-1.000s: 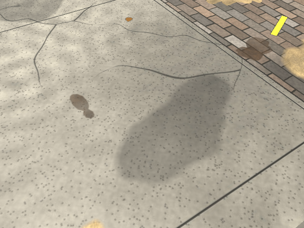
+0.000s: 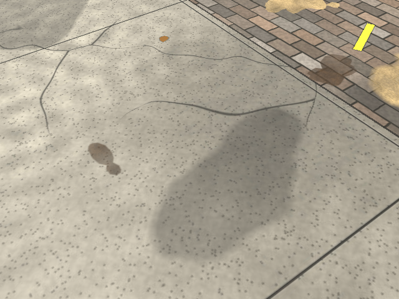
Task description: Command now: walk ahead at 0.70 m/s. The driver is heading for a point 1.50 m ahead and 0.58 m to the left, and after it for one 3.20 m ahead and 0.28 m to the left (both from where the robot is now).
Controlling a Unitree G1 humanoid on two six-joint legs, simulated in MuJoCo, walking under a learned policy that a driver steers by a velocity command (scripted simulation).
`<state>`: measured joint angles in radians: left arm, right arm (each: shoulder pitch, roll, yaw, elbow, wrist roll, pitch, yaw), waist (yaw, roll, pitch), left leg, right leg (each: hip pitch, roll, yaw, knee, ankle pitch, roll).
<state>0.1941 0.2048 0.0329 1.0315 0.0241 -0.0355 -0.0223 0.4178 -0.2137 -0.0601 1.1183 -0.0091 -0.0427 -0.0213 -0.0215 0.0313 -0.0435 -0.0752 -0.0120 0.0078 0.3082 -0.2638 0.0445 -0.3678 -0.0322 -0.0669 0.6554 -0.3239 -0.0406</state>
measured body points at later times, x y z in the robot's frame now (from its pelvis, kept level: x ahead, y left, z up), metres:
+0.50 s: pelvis +0.30 -0.02 -0.04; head +0.34 -0.02 +0.41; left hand +0.16 +0.20 -0.17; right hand +0.54 -0.21 -0.14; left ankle +0.48 +0.05 -0.73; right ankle +0.04 -0.12 -0.74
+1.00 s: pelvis +0.76 +0.07 -0.04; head +0.80 +0.10 +0.41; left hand +0.90 +0.38 -0.09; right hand +0.86 -0.21 -0.16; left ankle +0.49 +0.03 -0.70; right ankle +0.95 +0.03 -0.75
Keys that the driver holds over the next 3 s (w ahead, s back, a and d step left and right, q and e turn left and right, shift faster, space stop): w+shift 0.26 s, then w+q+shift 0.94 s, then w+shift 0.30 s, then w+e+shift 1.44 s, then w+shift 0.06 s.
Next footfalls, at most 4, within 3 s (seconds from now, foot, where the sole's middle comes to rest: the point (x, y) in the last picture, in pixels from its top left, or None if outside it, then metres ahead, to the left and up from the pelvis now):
0.06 right None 0.07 -0.12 -0.78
0.54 left None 0.51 0.04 -0.78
0.98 right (197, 193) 0.99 0.05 -0.78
1.44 left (98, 171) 1.13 0.48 -0.78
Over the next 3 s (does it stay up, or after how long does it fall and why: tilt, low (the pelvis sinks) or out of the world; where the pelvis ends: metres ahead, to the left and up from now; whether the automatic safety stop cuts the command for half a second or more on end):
stays up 2.23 1.01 -0.01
